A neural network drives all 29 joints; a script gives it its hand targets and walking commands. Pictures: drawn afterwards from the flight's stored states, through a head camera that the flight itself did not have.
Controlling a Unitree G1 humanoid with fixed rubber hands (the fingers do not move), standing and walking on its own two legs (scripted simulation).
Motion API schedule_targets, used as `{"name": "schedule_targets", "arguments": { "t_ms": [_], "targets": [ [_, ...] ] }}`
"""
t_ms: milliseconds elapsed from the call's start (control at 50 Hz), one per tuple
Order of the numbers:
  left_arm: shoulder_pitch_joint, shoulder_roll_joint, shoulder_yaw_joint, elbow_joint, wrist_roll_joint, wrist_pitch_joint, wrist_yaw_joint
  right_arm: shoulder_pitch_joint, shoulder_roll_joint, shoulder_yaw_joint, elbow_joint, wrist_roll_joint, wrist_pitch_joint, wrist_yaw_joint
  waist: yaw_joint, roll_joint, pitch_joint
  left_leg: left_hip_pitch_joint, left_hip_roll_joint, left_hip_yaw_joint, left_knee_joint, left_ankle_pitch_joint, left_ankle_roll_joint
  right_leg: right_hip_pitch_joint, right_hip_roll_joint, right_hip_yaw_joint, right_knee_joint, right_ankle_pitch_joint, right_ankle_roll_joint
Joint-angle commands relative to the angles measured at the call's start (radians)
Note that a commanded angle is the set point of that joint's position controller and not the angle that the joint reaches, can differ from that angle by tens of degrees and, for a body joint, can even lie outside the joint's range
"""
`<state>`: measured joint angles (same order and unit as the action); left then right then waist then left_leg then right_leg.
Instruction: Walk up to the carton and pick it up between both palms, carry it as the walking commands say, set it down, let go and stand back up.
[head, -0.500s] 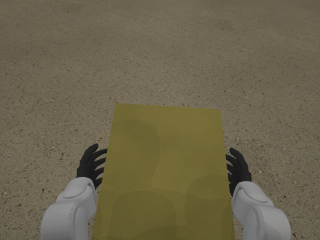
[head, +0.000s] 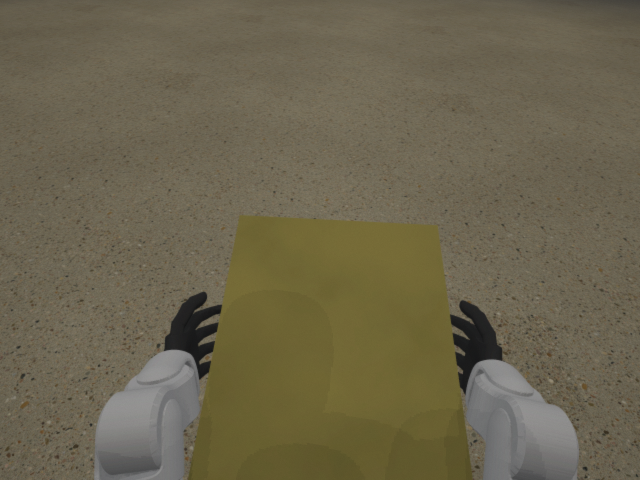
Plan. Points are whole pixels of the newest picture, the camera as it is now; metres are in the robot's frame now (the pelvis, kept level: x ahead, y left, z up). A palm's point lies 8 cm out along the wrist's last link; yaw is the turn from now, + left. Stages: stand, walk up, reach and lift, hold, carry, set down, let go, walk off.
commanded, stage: carry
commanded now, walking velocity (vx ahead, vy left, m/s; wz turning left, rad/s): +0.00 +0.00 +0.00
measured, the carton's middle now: (329, 371) +0.27 +0.00 +0.01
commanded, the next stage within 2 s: none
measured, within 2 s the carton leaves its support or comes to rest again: neither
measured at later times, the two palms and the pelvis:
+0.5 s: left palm (120, 405) +0.19 +0.23 +0.06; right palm (418, 393) +0.21 -0.09 +0.08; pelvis -0.04 +0.05 -0.02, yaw +0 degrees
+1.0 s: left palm (82, 403) +0.20 +0.28 +0.05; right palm (368, 426) +0.18 -0.04 +0.06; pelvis -0.06 +0.13 +0.00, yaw -3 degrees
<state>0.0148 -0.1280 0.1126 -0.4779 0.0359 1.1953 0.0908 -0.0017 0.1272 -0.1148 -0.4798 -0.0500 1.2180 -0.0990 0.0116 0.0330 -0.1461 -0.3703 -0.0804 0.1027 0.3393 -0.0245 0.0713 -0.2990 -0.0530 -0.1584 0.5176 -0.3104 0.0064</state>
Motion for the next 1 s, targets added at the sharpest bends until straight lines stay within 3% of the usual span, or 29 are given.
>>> {"name": "schedule_targets", "arguments": {
  "t_ms": [0, 220, 300, 320, 360, 380, 400, 420, 440, 460, 480, 500, 520, 540, 560, 580, 640, 680, 700, 720, 740, 760, 800, 840, 860, 880, 900, 920, 980],
  "targets": [
    [-0.414, -0.696, -0.675, -0.099, -0.290, 0.010, -0.092, -0.413, 0.689, 0.662, -0.103, 0.273, -0.009, 0.100, 0.004, 0.033, -0.131, 0.089, 0.186, -0.210, -0.194, -0.371, -0.158, 0.060, -0.008, 0.013, -0.060, -0.093, -0.002],
    [-0.431, -0.672, -0.666, -0.090, -0.301, 0.005, -0.104, -0.432, 0.697, 0.677, -0.111, 0.269, -0.011, 0.091, 0.013, -0.029, -0.086, 0.121, 0.102, -0.111, -0.103, -0.318, -0.258, 0.028, -0.030, -0.005, -0.163, -0.221, 0.009],
    [-0.446, -0.660, -0.666, -0.079, -0.299, 0.012, -0.104, -0.402, 0.689, 0.662, -0.087, 0.265, -0.010, 0.092, -0.003, -0.063, -0.089, 0.171, 0.121, -0.143, 0.046, -0.363, -0.212, -0.094, -0.062, 0.015, -0.096, -0.213, 0.014],
    [-0.451, -0.660, -0.668, -0.076, -0.297, 0.014, -0.104, -0.402, 0.686, 0.650, -0.079, 0.263, -0.010, 0.092, -0.003, 0.011, -0.076, 0.127, 0.134, -0.164, -0.035, -0.402, -0.236, -0.074, -0.030, -0.028, -0.049, -0.204, 0.026],
    [-0.459, -0.661, -0.671, -0.078, -0.292, 0.006, -0.098, -0.445, 0.693, 0.643, -0.081, 0.273, -0.012, 0.097, 0.029, 0.161, -0.054, 0.036, 0.085, -0.083, -0.183, -0.439, -0.417, 0.038, 0.038, -0.177, -0.045, -0.232, 0.027],
    [-0.467, -0.667, -0.674, -0.087, -0.294, -0.003, -0.094, -0.468, 0.702, 0.656, -0.093, 0.285, -0.014, 0.103, 0.051, 0.069, -0.047, 0.054, 0.009, 0.016, 0.010, -0.391, -0.502, 0.031, -0.006, -0.167, -0.153, -0.243, -0.009],
    [-0.474, -0.670, -0.670, -0.087, -0.295, -0.008, -0.092, -0.472, 0.711, 0.679, -0.107, 0.298, -0.016, 0.106, 0.048, -0.250, -0.058, 0.214, -0.035, 0.033, 0.514, -0.324, -0.451, -0.171, -0.140, 0.011, -0.255, -0.246, -0.058],
    [-0.439, -0.667, -0.649, -0.054, -0.276, 0.002, -0.093, -0.426, 0.693, 0.680, -0.089, 0.297, -0.013, 0.108, 0.000, -0.418, -0.058, 0.403, 0.088, -0.193, 0.862, -0.420, -0.235, -0.516, -0.287, 0.202, -0.242, -0.265, -0.071],
    [-0.474, -0.613, -0.613, 0.031, -0.244, 0.016, -0.098, -0.348, 0.631, 0.572, 0.046, 0.226, -0.024, 0.102, -0.054, -0.274, -0.084, 0.410, 0.134, -0.254, 0.750, -0.428, -0.130, -0.527, -0.292, 0.132, -0.166, -0.253, -0.026],
    [-0.497, -0.501, -0.489, 0.287, -0.151, -0.013, -0.112, -0.342, 0.511, 0.405, 0.315, 0.110, -0.066, 0.108, -0.067, -0.090, -0.032, 0.223, 0.165, -0.269, 0.359, -0.431, -0.084, -0.346, -0.194, 0.043, 0.014, -0.232, 0.046],
    [-0.596, -0.726, -0.696, -0.064, -0.304, -0.019, -0.113, -0.494, 0.706, 0.607, -0.036, 0.267, -0.071, 0.109, -0.036, 0.164, 0.074, -0.046, 0.193, -0.320, -0.075, -0.528, -0.108, -0.156, -0.075, -0.029, 0.225, -0.193, 0.067],
    [-0.576, -0.767, -0.727, -0.125, -0.320, -0.016, -0.109, -0.484, 0.720, 0.614, -0.095, 0.282, -0.064, 0.116, -0.014, 0.329, 0.069, -0.118, 0.311, -0.493, -0.245, -0.683, -0.096, -0.175, 0.006, 0.021, 0.390, -0.113, 0.080],
    [-0.588, -0.775, -0.738, -0.098, -0.321, -0.012, -0.106, -0.456, 0.724, 0.581, -0.036, 0.268, -0.060, 0.118, -0.005, 0.321, 0.039, -0.166, 0.337, -0.620, -0.319, -0.813, -0.115, -0.158, 0.012, 0.150, 0.483, -0.094, 0.071],
    [-0.553, -0.752, -0.708, -0.032, -0.291, -0.016, -0.107, -0.428, 0.714, 0.564, 0.031, 0.253, -0.060, 0.124, 0.006, 0.256, -0.004, -0.128, 0.334, -0.588, -0.317, -0.799, -0.157, -0.159, 0.005, 0.173, 0.526, -0.084, 0.064],
    [-0.483, -0.595, -0.516, 0.319, -0.150, -0.067, -0.123, -0.401, 0.579, 0.407, 0.355, 0.136, -0.112, 0.142, 0.013, 0.179, -0.049, -0.040, 0.314, -0.517, -0.291, -0.720, -0.191, -0.168, 0.009, 0.164, 0.499, -0.090, 0.049],
    [-0.520, -0.562, -0.426, 0.470, -0.083, -0.156, -0.146, -0.472, 0.552, 0.339, 0.486, 0.080, -0.197, 0.168, 0.018, 0.130, -0.067, 0.025, 0.275, -0.432, -0.291, -0.605, -0.240, -0.137, 0.023, 0.124, 0.424, -0.100, 0.030],
    [-0.628, -0.897, -0.691, -0.001, -0.276, -0.264, -0.164, -0.618, 0.895, 0.642, 0.012, 0.270, -0.298, 0.183, 0.038, 0.165, -0.122, 0.088, 0.168, -0.212, -0.299, -0.335, -0.366, 0.102, 0.087, -0.066, 0.096, -0.147, 0.023],
    [-0.441, -0.866, -0.713, -0.046, -0.287, -0.188, -0.132, -0.524, 0.862, 0.743, -0.090, 0.313, -0.221, 0.150, 0.088, 0.079, -0.218, 0.213, 0.039, -0.068, 0.024, -0.014, -0.428, 0.256, 0.068, -0.186, -0.294, -0.039, -0.041],
    [-0.369, -0.779, -0.679, -0.024, -0.275, -0.149, -0.117, -0.426, 0.785, 0.736, -0.070, 0.300, -0.179, 0.130, 0.064, -0.133, -0.209, 0.198, 0.019, -0.080, 0.254, -0.157, -0.349, 0.249, -0.064, -0.062, -0.325, 0.040, -0.075],
    [-0.294, -0.684, -0.641, 0.028, -0.252, -0.115, -0.113, -0.288, 0.704, 0.692, 0.006, 0.250, -0.145, 0.107, 0.023, -0.265, -0.234, 0.170, 0.054, -0.134, 0.490, -0.356, -0.180, 0.185, -0.227, 0.133, -0.275, 0.015, -0.114],
    [-0.282, -0.615, -0.623, 0.046, -0.229, -0.107, -0.118, -0.262, 0.648, 0.671, 0.026, 0.217, -0.127, 0.101, 0.009, -0.312, -0.165, 0.044, 0.054, -0.104, 0.564, -0.413, -0.142, 0.076, -0.358, 0.288, -0.325, -0.160, -0.169],
    [-0.336, -0.516, -0.529, 0.212, -0.163, -0.116, -0.130, -0.324, 0.537, 0.555, 0.176, 0.131, -0.137, 0.103, -0.006, -0.281, -0.089, 0.053, 0.132, -0.163, 0.563, -0.381, -0.090, -0.061, -0.369, 0.247, -0.291, -0.195, -0.156],
    [-0.511, -0.436, -0.413, 0.415, -0.083, -0.181, -0.160, -0.446, 0.443, 0.392, 0.414, 0.034, -0.216, 0.126, -0.024, -0.137, 0.042, 0.084, 0.121, -0.093, 0.313, -0.272, -0.071, -0.167, -0.244, 0.092, -0.184, -0.207, -0.071],
    [-0.649, -0.688, -0.593, 0.108, -0.211, -0.223, -0.160, -0.572, 0.689, 0.544, 0.134, 0.183, -0.260, 0.149, -0.013, 0.027, 0.108, 0.066, 0.114, -0.129, 0.048, -0.267, -0.079, -0.179, -0.149, 0.058, -0.055, -0.215, -0.018],
    [-0.593, -0.692, -0.573, 0.152, -0.195, -0.217, -0.148, -0.550, 0.683, 0.529, 0.179, 0.184, -0.253, 0.151, -0.002, 0.144, 0.049, 0.051, 0.227, -0.295, -0.068, -0.398, -0.063, -0.182, -0.078, 0.038, 0.034, -0.156, 0.015],
    [-0.546, -0.541, -0.409, 0.491, -0.066, -0.255, -0.154, -0.440, 0.523, 0.327, 0.530, 0.040, -0.291, 0.162, -0.008, 0.194, -0.029, 0.034, 0.293, -0.463, -0.185, -0.489, -0.046, -0.093, -0.013, 0.018, 0.160, -0.117, 0.032],
    [-0.627, -0.721, -0.590, 0.151, -0.195, -0.280, -0.153, -0.496, 0.716, 0.498, 0.243, 0.169, -0.308, 0.167, -0.016, 0.167, -0.050, 0.053, 0.312, -0.492, -0.243, -0.546, -0.069, -0.091, -0.003, 0.046, 0.212, -0.135, 0.026],
    [-0.638, -0.810, -0.655, 0.037, -0.249, -0.277, -0.149, -0.524, 0.809, 0.578, 0.107, 0.227, -0.303, 0.165, -0.013, 0.116, -0.090, 0.095, 0.315, -0.487, -0.256, -0.521, -0.086, -0.095, -0.003, 0.076, 0.242, -0.136, 0.018],
    [-0.501, -0.721, -0.574, 0.181, -0.177, -0.284, -0.144, -0.487, 0.725, 0.553, 0.183, 0.184, -0.315, 0.160, 0.004, 0.102, -0.206, 0.250, 0.261, -0.334, -0.212, -0.186, -0.185, -0.035, 0.013, 0.046, 0.151, -0.118, -0.002]
  ]
}}
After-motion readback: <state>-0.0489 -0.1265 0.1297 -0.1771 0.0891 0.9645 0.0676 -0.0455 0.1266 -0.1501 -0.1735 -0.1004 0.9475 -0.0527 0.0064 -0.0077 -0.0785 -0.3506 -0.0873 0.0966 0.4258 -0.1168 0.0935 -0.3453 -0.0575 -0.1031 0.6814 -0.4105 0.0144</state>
